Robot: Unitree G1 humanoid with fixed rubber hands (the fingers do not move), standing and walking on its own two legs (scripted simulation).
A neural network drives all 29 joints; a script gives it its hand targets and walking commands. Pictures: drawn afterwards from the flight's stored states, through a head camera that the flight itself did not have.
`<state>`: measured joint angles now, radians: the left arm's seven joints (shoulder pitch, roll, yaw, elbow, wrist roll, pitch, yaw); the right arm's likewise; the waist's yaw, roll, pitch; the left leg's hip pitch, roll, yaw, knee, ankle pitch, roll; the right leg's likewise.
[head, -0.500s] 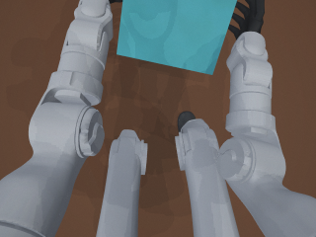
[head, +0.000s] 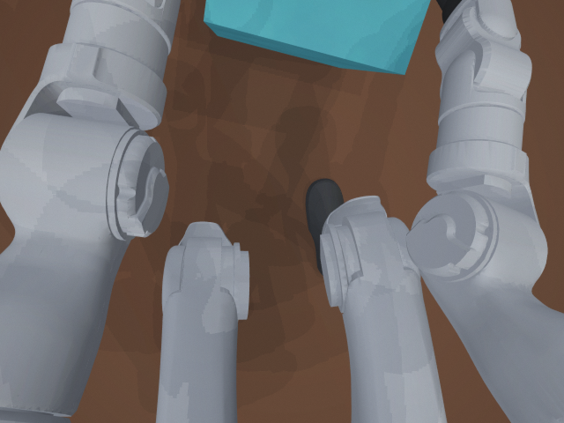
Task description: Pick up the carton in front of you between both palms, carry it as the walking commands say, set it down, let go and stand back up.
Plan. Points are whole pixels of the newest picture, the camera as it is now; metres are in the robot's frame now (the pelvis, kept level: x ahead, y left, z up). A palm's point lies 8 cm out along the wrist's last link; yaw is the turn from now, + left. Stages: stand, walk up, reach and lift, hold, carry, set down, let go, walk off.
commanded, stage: set down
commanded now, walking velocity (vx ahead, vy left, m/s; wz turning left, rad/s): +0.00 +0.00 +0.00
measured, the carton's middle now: out of the picture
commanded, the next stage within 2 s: none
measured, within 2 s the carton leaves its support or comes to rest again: rests again in 0.22 s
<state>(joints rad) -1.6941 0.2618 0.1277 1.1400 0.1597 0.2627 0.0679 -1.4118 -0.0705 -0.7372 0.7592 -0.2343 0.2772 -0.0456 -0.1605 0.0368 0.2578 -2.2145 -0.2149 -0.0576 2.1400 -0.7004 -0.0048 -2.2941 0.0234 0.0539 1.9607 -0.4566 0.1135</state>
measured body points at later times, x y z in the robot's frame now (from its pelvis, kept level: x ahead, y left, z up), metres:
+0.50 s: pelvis +0.01 -0.01 -0.01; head +0.41 +0.01 +0.21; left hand +0.62 +0.05 -0.19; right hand +0.55 -0.25 -0.18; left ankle +0.06 +0.09 -0.37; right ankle +0.14 -0.15 -0.37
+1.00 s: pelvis +0.01 -0.02 -0.02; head +0.39 +0.02 +0.21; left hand +0.60 +0.06 -0.22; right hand +0.52 -0.25 -0.21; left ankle +0.06 +0.08 -0.37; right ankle +0.14 -0.15 -0.37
